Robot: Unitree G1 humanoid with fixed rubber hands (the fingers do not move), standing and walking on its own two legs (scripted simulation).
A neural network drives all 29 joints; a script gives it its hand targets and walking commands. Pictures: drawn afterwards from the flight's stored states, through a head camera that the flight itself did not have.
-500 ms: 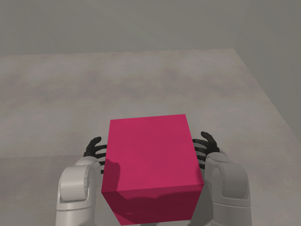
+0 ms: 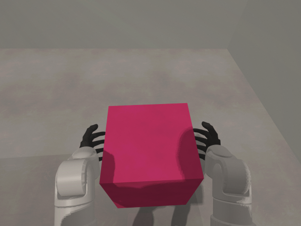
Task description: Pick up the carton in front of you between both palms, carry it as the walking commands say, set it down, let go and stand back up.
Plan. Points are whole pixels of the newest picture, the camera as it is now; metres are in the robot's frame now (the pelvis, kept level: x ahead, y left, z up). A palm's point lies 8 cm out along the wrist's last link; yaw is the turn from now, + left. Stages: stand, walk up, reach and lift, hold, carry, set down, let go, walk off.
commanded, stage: carry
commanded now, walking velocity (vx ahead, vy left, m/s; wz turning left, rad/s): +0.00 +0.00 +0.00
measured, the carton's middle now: (150, 159) +0.31 +0.00 -0.03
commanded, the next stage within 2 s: none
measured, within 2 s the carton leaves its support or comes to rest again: neither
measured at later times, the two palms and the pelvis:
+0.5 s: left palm (95, 112) +0.40 +0.15 +0.07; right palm (200, 106) +0.42 -0.14 +0.08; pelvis +0.13 -0.01 -0.01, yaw +2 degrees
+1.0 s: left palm (90, 122) +0.38 +0.16 +0.05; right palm (195, 117) +0.40 -0.13 +0.06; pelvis +0.11 +0.00 -0.02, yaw +3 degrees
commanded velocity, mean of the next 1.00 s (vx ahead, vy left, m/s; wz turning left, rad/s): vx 0.00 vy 0.00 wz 0.00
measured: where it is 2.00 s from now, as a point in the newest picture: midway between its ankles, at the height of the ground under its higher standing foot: outside the picture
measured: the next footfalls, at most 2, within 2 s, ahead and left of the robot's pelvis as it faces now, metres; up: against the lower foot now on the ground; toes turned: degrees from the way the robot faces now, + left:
right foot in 0.08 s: +0.17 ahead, -0.13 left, +0.00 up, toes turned +23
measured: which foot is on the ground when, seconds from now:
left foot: down 0.00-1.00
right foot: up 0.00-0.06, down 0.08-1.00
